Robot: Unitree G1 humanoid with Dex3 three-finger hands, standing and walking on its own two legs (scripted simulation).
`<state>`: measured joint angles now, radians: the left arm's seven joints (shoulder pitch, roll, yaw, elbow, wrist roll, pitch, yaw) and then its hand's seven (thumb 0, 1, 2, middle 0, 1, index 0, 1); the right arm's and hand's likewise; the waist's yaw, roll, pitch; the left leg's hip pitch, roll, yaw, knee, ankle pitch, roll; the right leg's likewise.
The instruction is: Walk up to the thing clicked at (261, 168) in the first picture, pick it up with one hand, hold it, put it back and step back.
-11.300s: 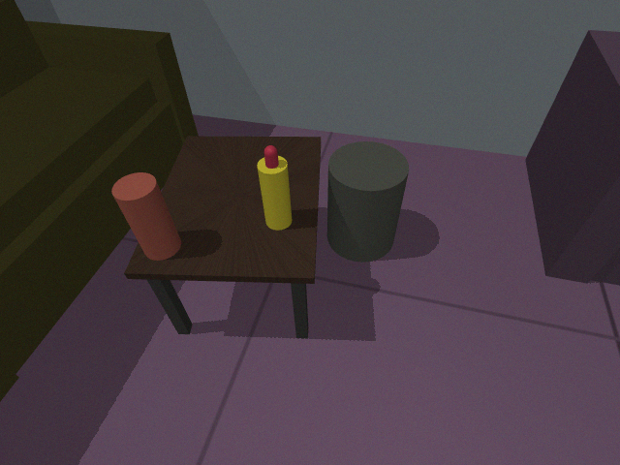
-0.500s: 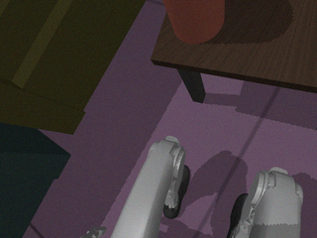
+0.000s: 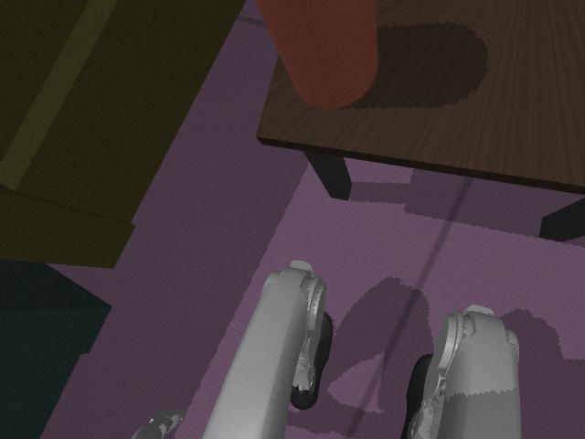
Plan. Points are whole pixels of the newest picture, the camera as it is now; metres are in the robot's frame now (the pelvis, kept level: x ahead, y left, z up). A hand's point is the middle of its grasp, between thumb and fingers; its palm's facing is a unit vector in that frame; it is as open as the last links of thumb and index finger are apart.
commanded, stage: close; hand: right
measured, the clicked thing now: out of the picture +0.65 -0.26 +0.09
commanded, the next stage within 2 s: settle in 0.50 s
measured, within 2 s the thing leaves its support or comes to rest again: leaves its support in 1.10 s
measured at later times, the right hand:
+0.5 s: hand out of the picture +0.63 -0.29 +0.05, palm faces +0.33 +0.94 -0.04, open 10.7 cm
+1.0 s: hand out of the picture +0.61 -0.28 +0.05, palm faces +0.30 +0.95 -0.10, open 11.5 cm
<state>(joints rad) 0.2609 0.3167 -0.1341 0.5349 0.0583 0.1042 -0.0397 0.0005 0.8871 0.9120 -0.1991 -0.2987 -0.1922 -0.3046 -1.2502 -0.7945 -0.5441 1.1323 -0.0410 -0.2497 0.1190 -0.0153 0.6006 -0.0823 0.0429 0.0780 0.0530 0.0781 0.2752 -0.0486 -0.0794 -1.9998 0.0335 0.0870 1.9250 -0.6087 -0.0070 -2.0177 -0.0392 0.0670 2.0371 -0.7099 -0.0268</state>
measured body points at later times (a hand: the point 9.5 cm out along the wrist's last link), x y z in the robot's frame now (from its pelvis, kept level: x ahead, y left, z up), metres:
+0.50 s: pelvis +0.00 +0.00 -0.01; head +0.27 -0.05 +0.35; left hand -0.01 +0.27 -0.10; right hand +0.60 -0.34 +0.05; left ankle +0.10 +0.13 -0.42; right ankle +0.06 -0.11 -0.42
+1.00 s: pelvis +0.01 +0.00 +0.02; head +0.27 -0.04 +0.39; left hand +0.03 +0.26 -0.08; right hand +0.59 -0.33 +0.06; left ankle +0.10 +0.13 -0.42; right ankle +0.06 -0.11 -0.42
